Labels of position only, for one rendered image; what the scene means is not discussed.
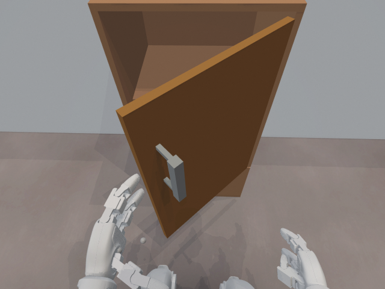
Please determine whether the handle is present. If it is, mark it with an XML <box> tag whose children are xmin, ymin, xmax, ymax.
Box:
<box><xmin>155</xmin><ymin>144</ymin><xmax>186</xmax><ymax>202</ymax></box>

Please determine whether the cupboard door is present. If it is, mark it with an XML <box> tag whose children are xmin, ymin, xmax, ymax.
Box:
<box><xmin>116</xmin><ymin>16</ymin><xmax>295</xmax><ymax>238</ymax></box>

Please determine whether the robot right hand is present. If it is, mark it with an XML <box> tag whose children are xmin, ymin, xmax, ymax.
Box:
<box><xmin>277</xmin><ymin>228</ymin><xmax>327</xmax><ymax>289</ymax></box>

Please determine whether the left robot thigh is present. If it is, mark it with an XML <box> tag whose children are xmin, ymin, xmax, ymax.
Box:
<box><xmin>147</xmin><ymin>269</ymin><xmax>177</xmax><ymax>289</ymax></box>

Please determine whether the robot left hand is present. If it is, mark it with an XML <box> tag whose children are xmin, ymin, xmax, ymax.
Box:
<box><xmin>85</xmin><ymin>174</ymin><xmax>169</xmax><ymax>289</ymax></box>

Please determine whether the robot left forearm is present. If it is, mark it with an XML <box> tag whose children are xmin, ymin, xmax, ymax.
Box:
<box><xmin>77</xmin><ymin>276</ymin><xmax>117</xmax><ymax>289</ymax></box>

